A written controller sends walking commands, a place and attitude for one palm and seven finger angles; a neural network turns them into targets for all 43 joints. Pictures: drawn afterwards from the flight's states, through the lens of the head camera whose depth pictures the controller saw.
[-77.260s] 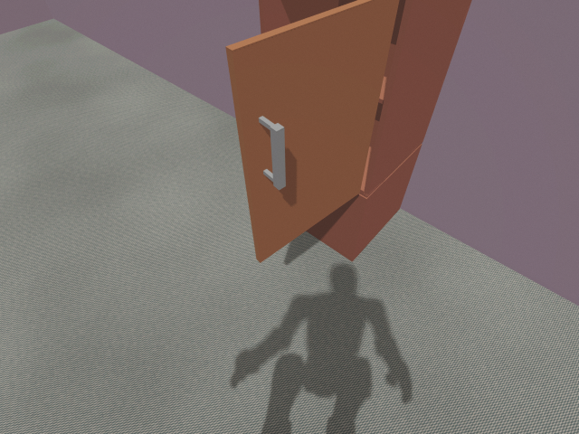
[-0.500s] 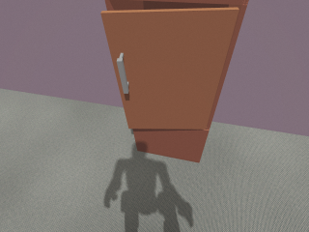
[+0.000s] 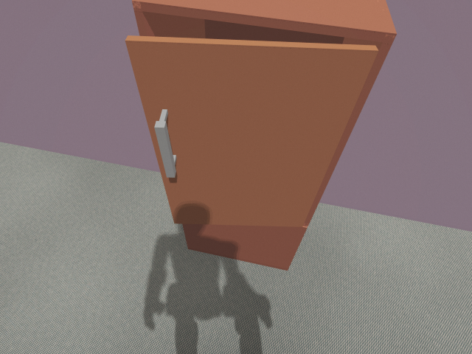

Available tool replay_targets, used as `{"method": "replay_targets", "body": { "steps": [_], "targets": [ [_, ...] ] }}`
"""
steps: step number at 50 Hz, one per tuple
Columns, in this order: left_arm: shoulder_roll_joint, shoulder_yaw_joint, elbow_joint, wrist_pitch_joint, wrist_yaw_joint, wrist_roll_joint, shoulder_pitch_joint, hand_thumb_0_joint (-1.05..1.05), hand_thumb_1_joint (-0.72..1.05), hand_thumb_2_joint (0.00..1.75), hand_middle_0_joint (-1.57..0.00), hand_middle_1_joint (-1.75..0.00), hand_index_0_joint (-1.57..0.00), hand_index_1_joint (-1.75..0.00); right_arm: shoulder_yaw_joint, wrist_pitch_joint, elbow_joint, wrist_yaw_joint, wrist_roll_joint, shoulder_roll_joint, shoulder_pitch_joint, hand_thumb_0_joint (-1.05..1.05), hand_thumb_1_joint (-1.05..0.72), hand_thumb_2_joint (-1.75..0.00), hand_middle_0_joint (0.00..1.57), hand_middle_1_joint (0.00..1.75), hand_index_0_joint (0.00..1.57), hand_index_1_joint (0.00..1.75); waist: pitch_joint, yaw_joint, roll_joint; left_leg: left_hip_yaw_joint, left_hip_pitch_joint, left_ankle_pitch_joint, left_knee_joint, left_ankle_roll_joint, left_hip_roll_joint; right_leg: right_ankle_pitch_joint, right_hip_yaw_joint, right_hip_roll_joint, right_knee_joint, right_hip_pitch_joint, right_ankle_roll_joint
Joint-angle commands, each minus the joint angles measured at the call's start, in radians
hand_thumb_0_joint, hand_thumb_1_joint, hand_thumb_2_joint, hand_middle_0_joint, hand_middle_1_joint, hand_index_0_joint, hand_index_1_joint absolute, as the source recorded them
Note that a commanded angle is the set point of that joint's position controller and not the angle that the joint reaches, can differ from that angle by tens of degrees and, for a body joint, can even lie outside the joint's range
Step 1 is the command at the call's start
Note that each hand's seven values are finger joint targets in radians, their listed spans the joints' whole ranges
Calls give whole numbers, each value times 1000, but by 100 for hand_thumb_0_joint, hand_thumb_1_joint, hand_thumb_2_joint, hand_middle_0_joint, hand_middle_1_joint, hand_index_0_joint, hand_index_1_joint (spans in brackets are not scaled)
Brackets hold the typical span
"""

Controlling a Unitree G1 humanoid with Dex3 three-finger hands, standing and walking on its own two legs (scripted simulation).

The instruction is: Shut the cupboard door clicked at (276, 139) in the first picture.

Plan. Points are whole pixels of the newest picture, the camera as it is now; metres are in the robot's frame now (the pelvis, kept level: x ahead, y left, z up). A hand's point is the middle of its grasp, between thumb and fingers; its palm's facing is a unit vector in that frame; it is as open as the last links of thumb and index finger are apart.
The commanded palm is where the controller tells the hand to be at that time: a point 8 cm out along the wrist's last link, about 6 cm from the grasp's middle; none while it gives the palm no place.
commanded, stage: come to a stop and stand still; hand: left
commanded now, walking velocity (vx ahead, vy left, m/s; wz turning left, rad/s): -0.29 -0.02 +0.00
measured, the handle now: (167, 145) +0.50 +0.18 +0.04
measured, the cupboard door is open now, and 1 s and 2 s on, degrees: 11 11 11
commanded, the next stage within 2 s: look again from close up in 1.18 s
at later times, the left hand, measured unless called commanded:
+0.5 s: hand out of the picture +0.10 +0.19 -0.19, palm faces +0.09 -0.98 -0.18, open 7.4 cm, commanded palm none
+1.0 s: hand out of the picture +0.01 +0.17 -0.17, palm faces +0.02 -0.98 -0.18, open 7.4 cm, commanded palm none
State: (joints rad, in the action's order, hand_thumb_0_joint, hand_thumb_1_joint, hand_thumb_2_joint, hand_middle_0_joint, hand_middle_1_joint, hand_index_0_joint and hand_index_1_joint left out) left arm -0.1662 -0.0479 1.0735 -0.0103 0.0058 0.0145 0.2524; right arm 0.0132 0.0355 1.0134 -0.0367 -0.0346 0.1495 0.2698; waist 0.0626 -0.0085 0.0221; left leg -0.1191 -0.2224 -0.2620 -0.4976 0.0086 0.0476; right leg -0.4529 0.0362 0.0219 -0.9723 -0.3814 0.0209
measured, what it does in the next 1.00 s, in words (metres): steps on the spot: right foot, then left foot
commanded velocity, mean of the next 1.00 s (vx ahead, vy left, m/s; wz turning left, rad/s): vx -0.07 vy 0.04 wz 0.00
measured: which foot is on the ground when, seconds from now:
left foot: down 0.00-0.12, up 0.14-0.42, down 0.44-1.00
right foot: up 0.00-0.08, down 0.10-0.46, up 0.48-0.72, down 0.74-1.00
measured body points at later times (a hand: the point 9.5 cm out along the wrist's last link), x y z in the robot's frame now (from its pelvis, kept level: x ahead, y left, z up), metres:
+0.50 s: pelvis +0.03 +0.01 -0.01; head +0.06 +0.04 +0.44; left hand +0.10 +0.25 -0.17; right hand +0.10 -0.25 -0.14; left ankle +0.02 +0.10 -0.74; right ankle +0.07 -0.14 -0.73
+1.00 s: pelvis +0.01 +0.01 +0.01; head +0.01 +0.01 +0.46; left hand +0.01 +0.23 -0.16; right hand +0.02 -0.23 -0.15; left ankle +0.02 +0.10 -0.74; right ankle -0.02 -0.11 -0.74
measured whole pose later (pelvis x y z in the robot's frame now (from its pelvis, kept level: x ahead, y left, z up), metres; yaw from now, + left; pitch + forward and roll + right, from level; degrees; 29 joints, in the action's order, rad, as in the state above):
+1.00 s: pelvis +0.01 +0.01 +0.01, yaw -1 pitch -2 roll +1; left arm -0.15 0.00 1.12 -0.01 -0.04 0.01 0.27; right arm 0.01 -0.01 1.11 -0.02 -0.01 0.17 0.25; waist 0.03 0.00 0.02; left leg -0.10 -0.16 -0.19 -0.38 0.03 -0.01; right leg -0.27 -0.01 0.00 -0.41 -0.11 0.00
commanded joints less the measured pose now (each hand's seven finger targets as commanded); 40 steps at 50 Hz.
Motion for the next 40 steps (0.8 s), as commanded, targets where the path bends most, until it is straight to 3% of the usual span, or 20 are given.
{"method": "replay_targets", "body": {
  "steps": [1,3,5,6,7,9,13,17,20,21,22,23,24,27,33,35,37,38,39,40],
  "targets": [
    [-15,1,-42,3,-9,-2,74,0,90,90,-20,-30,-20,-30,27,-12,-24,-11,9,163,-13,0,-90,-90,20,30,20,30,-39,35,-132,126,-37,403,149,122,211,173,18,14,311,140,-36],
    [-58,-7,-28,8,-14,3,118,0,90,90,-20,-30,-20,-30,32,-26,-12,-7,21,155,-16,0,-90,-90,20,30,20,30,-59,56,-77,84,-52,288,60,60,146,376,9,12,506,233,-37],
    [-168,-18,-46,20,-26,13,83,0,90,90,-20,-30,-20,-30,35,-42,-14,9,33,101,30,0,-90,-90,20,30,20,30,-55,27,130,22,-116,-80,-47,-21,10,633,-243,195,582,226,43],
    [-212,-20,-62,18,-25,10,31,0,90,90,-20,-30,-20,-30,39,-59,-3,14,35,90,80,0,-90,-90,20,30,20,30,-61,-1,168,15,-59,-203,-116,-31,-16,605,-277,299,637,153,109],
    [-222,-20,-80,9,-25,12,-5,0,90,90,-20,-30,-20,-30,43,-71,3,17,30,83,89,0,-90,-90,20,30,20,30,-26,-12,91,33,-8,-233,-177,-28,-22,578,-275,301,654,75,126],
    [-202,-25,-81,11,-36,13,-30,0,90,90,-20,-30,-20,-30,47,-84,10,9,26,90,70,0,-90,-90,20,30,20,30,-37,5,216,66,-82,-284,-313,-31,-13,795,-294,304,633,142,165],
    [-212,-44,-86,6,-58,16,-7,0,90,90,-20,-30,-20,-30,48,-75,-17,7,34,110,20,0,-90,-90,20,30,20,30,-144,47,172,120,-207,-321,-391,-43,-36,1170,-260,335,534,387,205],
    [-215,-54,-104,-3,-62,17,-49,0,90,90,-20,-30,-20,-30,46,-73,-35,13,33,99,9,0,-90,-90,20,30,20,30,-189,36,123,122,-160,-228,-242,-54,-33,1063,-210,309,512,391,179],
    [-201,-47,-115,-11,-55,8,-92,0,90,90,-20,-30,-20,-30,46,-68,-16,17,28,105,76,0,-90,-90,20,30,20,30,-172,-13,124,79,40,70,67,-52,-37,763,-150,233,463,235,89],
    [-165,-38,-124,-16,-52,0,-85,0,90,90,-20,-30,-20,-30,49,-60,-19,15,22,143,81,0,-90,-90,20,30,20,30,-166,-15,30,120,138,172,140,-37,30,544,-107,170,416,132,44],
    [-105,-27,-134,-27,-48,0,-66,0,90,90,-20,-30,-20,-30,61,-54,-41,15,13,205,53,0,-90,-90,20,30,20,30,-142,-2,-215,314,110,299,209,26,205,146,-14,47,329,34,-20],
    [-95,-23,-141,-38,-48,-2,-88,0,90,90,-20,-30,-20,-30,67,-61,-66,10,4,241,7,0,-90,-90,20,30,20,30,-80,-8,-306,378,-27,393,239,125,292,-94,-27,-1,195,29,-40],
    [-113,-27,-138,-47,-47,4,-99,0,90,90,-20,-30,-20,-30,56,-61,-79,5,2,221,-37,0,-90,-90,20,30,20,30,-36,-3,-213,335,-96,329,247,166,283,-96,-71,-2,82,53,-28],
    [-117,-28,-102,-52,-36,11,-56,0,90,90,-20,-30,-20,-30,37,-52,-87,-10,5,184,-85,0,-90,-90,20,30,20,30,12,30,-203,247,-53,420,206,148,208,-15,-96,-5,-6,-14,-28],
    [-86,5,-84,-20,-33,-1,-33,0,90,90,-20,-30,-20,-30,40,-39,-41,-7,18,183,-14,0,-90,-90,20,30,20,30,-107,-1,-155,230,182,584,138,157,197,54,-29,3,362,83,-43],
    [-87,8,-52,-8,-38,-1,34,0,90,90,-20,-30,-20,-30,40,-38,-27,-4,29,173,-18,0,-90,-90,20,30,20,30,-133,20,-107,214,150,490,96,113,162,255,-37,5,559,209,-36],
    [-125,10,-33,11,-45,5,41,0,90,90,-20,-30,-20,-30,35,-37,-25,5,42,118,-11,0,-90,-90,20,30,20,30,-95,-3,28,162,52,239,69,30,66,457,-186,109,647,256,13],
    [-135,14,-34,14,-43,2,13,0,90,90,-20,-30,-20,-30,28,-39,-20,9,41,106,-12,0,-90,-90,20,30,20,30,-53,-20,55,140,62,119,104,8,36,438,-203,158,651,192,38],
    [-138,19,-39,12,-40,0,-5,0,90,90,-20,-30,-20,-30,27,-39,-8,14,36,107,-7,0,-90,-90,20,30,20,30,-29,-27,8,150,96,90,132,5,24,354,-186,149,647,132,38],
    [-116,19,-27,16,-40,2,7,0,90,90,-20,-30,-20,-30,27,-36,4,13,27,104,-2,0,-90,-90,20,30,20,30,-56,-22,48,151,121,220,128,11,40,454,-162,104,611,159,27]
  ]
}}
